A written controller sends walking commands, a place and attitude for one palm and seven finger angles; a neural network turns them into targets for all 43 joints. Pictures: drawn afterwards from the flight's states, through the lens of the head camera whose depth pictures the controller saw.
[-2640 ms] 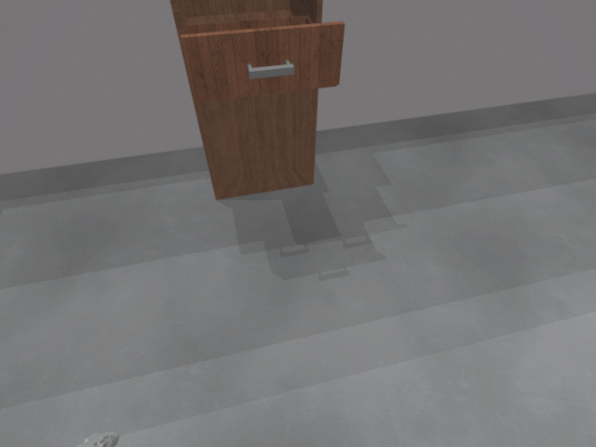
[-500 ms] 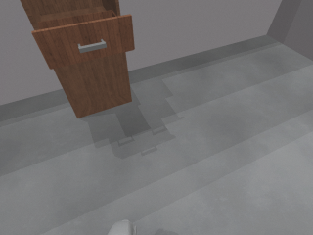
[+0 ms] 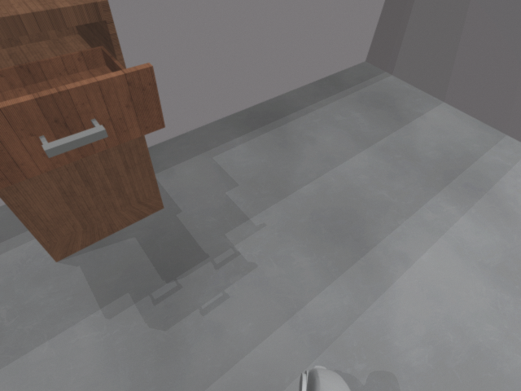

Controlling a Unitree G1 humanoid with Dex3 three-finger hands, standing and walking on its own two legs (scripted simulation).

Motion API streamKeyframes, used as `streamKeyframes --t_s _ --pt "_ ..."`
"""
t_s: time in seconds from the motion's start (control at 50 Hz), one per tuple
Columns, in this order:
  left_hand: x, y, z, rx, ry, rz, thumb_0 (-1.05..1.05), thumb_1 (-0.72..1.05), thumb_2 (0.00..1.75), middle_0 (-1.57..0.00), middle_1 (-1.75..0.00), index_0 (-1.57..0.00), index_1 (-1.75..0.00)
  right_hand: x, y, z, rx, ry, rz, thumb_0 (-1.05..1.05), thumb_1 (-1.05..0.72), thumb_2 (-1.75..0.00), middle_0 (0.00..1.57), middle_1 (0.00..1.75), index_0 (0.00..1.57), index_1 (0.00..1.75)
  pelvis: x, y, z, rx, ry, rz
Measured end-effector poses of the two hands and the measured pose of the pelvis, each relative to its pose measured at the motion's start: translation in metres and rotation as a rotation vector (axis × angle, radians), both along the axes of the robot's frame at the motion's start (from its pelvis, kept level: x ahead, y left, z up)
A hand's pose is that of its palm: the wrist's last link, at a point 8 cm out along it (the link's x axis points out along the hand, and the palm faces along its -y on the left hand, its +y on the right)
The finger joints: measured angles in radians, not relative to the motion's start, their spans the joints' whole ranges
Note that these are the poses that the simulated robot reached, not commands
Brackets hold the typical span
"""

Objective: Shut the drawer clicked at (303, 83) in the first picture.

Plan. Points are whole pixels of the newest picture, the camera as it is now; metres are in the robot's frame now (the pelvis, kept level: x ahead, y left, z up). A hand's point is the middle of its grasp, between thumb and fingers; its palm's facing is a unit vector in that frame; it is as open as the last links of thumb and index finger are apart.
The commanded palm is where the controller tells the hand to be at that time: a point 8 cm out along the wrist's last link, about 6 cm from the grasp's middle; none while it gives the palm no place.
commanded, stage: walk to a spot facing it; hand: left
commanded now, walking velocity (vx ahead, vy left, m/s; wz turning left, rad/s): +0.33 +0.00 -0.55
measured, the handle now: (73, 135) +0.59 +0.47 +0.00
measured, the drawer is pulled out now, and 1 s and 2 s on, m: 0.30 0.30 0.30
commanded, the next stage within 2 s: turn to face it in 0.42 s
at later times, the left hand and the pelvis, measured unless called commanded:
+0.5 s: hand (218, 292) +0.34 +0.11 -0.17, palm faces -0.23 -0.95 -0.22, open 7.3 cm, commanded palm none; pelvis +0.21 -0.06 -0.01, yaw -14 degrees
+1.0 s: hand (207, 257) +0.42 +0.15 -0.18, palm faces -0.06 -0.98 -0.19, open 7.3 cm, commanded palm none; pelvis +0.34 -0.03 +0.00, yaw -7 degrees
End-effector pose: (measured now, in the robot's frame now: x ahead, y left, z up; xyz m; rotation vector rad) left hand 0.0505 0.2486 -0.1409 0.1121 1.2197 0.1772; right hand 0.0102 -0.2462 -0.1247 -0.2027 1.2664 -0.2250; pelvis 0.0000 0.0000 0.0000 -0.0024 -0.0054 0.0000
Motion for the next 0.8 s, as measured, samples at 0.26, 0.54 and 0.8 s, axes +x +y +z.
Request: streamKeyframes --t_s 0.26,0.54,0.8 --pt "0.244 -0.075 -0.002 -0.021 -0.127 -0.308 0.0 0.91 0.9 -0.2 -0.3 -0.2 -0.3 -0.041 0.023 -0.019 0.122 0.338 -0.279 0.0 -0.91 -0.89 0.19 0.3 0.2 0.3 0.121 -0.027 -0.019 -0.006 0.002 -0.138" --pt "0.293 -0.085 0.001 0.046 0.007 -0.313 0.0 0.93 0.9 -0.2 -0.3 -0.2 -0.3 0.225 -0.052 -0.017 0.069 -0.122 -0.239 0.0 -0.91 -0.89 0.19 0.3 0.2 0.3 0.228 -0.057 -0.008 -0.005 0.01 -0.266" --pt "0.323 -0.05 -0.027 0.012 0.121 -0.172 0.0 0.91 0.9 -0.2 -0.3 -0.2 -0.3 0.374 -0.031 -0.004 0.017 -0.18 -0.078 0.0 -0.9 -0.89 0.19 0.3 0.2 0.3 0.326 -0.034 -0.015 -0.025 -0.019 -0.222"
